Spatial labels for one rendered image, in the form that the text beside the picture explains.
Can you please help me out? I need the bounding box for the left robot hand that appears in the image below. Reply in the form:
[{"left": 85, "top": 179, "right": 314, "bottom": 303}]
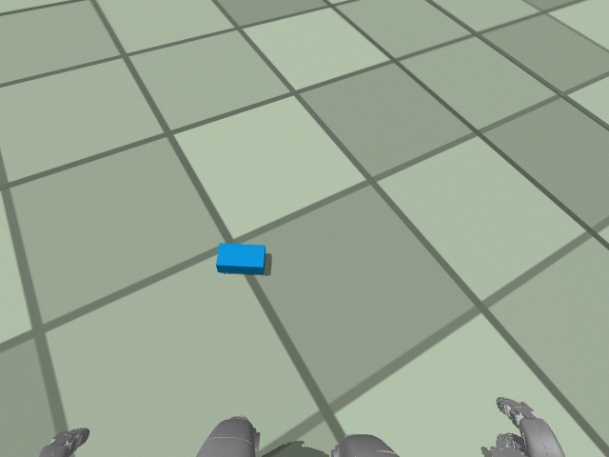
[{"left": 35, "top": 427, "right": 89, "bottom": 457}]

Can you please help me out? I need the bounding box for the carton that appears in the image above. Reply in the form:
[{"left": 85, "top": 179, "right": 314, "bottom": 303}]
[{"left": 216, "top": 243, "right": 265, "bottom": 274}]

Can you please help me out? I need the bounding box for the right robot hand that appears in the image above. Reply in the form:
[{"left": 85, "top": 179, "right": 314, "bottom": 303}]
[{"left": 490, "top": 397, "right": 565, "bottom": 457}]

